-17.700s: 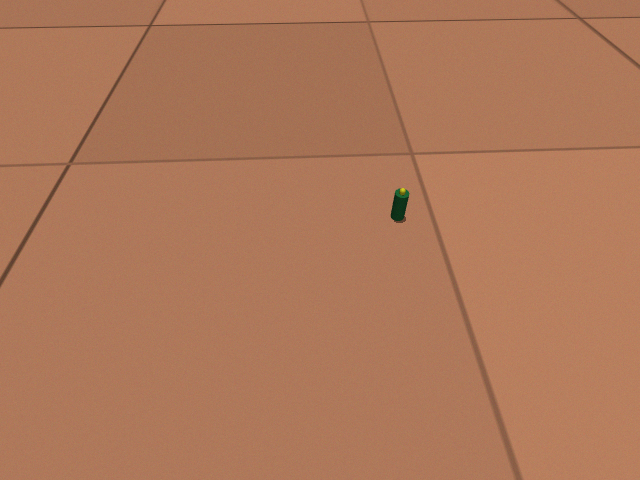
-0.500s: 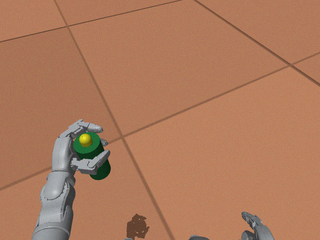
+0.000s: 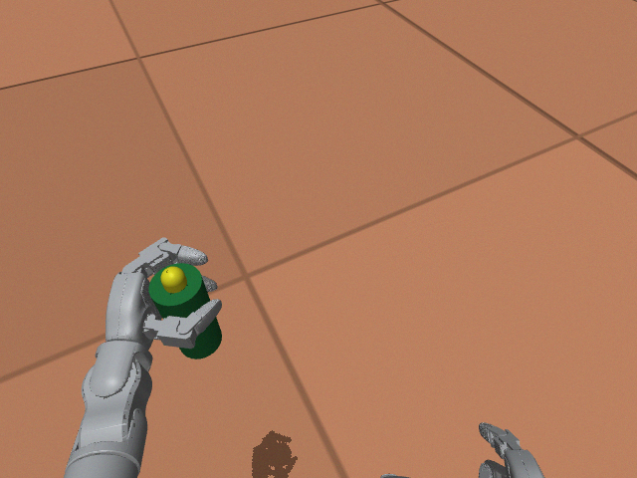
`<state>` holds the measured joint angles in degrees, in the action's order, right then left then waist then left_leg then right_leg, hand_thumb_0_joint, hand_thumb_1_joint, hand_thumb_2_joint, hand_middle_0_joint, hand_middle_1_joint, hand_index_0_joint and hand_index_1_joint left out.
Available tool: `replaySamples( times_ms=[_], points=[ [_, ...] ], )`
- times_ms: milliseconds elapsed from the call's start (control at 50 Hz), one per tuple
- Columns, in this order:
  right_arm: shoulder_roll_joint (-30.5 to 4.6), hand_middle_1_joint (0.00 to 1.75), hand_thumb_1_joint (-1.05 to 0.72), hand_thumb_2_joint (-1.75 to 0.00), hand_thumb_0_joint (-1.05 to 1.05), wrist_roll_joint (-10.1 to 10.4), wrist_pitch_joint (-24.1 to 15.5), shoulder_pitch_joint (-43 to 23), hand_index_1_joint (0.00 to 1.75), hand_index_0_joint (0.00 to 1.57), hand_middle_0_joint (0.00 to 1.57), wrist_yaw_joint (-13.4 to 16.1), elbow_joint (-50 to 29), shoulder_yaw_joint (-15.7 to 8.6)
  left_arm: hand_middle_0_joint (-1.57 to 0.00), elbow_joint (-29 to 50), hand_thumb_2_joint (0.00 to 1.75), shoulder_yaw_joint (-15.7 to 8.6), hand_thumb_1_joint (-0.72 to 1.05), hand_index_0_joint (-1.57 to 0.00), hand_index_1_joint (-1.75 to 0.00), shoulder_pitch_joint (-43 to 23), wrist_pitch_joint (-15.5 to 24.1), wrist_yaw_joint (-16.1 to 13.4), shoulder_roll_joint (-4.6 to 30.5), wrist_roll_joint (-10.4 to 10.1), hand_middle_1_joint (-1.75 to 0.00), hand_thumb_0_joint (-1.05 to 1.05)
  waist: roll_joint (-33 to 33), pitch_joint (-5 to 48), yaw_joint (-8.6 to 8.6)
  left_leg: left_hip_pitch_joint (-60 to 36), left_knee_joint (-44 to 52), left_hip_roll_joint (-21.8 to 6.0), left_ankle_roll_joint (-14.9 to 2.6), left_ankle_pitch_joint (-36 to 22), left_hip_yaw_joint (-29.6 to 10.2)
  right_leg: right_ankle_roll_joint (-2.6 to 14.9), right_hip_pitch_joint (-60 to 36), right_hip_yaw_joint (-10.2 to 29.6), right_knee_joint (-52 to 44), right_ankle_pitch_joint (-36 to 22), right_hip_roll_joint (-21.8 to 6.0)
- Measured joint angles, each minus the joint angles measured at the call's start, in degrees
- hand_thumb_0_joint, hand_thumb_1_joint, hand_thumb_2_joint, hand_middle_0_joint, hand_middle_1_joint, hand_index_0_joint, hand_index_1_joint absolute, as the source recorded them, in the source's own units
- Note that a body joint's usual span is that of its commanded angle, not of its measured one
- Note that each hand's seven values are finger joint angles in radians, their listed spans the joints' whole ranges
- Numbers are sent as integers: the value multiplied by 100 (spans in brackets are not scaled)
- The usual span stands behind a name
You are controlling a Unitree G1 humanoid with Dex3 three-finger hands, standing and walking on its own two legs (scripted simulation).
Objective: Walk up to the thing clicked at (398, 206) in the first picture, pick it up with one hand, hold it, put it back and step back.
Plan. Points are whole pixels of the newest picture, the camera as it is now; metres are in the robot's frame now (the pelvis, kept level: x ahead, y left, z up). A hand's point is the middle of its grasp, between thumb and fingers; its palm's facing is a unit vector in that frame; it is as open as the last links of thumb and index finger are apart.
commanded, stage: hold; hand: left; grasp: from the side
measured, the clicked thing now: (187, 309) +0.33 +0.17 +0.02
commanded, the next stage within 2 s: crouch in 1.74 s
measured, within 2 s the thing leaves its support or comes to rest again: neither
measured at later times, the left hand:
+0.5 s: hand (183, 297) +0.32 +0.17 +0.05, palm faces +0.01 -1.00 +0.00, open 8.4 cm
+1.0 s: hand (184, 300) +0.32 +0.17 +0.05, palm faces +0.01 -1.00 -0.01, open 8.4 cm
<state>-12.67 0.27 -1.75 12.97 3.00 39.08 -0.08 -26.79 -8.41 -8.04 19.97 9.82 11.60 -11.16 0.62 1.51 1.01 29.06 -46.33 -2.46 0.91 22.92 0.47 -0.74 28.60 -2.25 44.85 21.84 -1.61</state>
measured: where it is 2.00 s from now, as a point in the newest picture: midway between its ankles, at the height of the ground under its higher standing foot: outside the picture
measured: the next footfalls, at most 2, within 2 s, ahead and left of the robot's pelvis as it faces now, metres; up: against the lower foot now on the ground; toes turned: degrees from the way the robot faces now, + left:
none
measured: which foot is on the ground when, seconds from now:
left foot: down 0.00-1.00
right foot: down 0.00-1.00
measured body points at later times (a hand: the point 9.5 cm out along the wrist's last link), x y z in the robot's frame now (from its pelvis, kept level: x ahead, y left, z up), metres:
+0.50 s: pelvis +0.00 +0.00 +0.00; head +0.03 +0.00 +0.45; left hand +0.32 +0.22 +0.06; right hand +0.12 -0.25 -0.11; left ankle +0.01 +0.13 -0.71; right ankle +0.01 -0.13 -0.71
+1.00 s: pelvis -0.01 +0.00 +0.00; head +0.03 +0.00 +0.45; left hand +0.32 +0.22 +0.05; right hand +0.12 -0.25 -0.11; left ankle +0.01 +0.13 -0.71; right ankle +0.01 -0.13 -0.71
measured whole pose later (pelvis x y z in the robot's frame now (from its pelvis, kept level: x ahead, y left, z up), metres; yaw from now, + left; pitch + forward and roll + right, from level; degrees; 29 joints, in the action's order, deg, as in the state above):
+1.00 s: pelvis -0.01 +0.00 +0.00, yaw +0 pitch +5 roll -1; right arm -12.7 0.3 -2.2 13.3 2.4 39.5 -0.2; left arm -28.3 -8.6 -8.7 21.0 9.8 12.0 -11.1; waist 0.6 1.5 1.2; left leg 28.7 -45.9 -2.4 0.9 22.3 0.4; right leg -0.7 28.2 -2.3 44.3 21.2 -1.6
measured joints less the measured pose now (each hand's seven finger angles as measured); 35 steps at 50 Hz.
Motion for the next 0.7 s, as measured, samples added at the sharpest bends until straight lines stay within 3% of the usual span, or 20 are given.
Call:
replaySamples(
  times_ms=[700],
  points=[
    [-3,30,-90,-90,1,8,-51,21,30,20,20,-82,8,-23,-84,-24,109,2,-17,-79,-105,3,101,10,19,-14,-104,1,-1,-29,9,-30,39,2,-7,-45,3,-4,-36,7,-55,-57,3]
  ],
)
